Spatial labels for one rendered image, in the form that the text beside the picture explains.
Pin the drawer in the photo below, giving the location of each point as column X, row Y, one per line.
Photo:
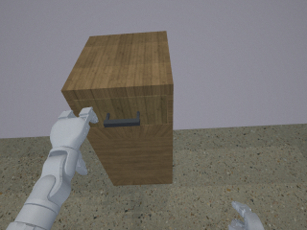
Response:
column 152, row 109

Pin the right robot hand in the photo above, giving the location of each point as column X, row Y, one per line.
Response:
column 251, row 220

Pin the handle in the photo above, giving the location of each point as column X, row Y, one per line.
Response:
column 131, row 122

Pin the left robot hand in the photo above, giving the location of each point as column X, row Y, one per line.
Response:
column 70, row 131

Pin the cabinet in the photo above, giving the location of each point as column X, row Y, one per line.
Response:
column 127, row 65

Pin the robot left forearm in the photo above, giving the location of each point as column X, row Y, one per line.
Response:
column 50, row 191

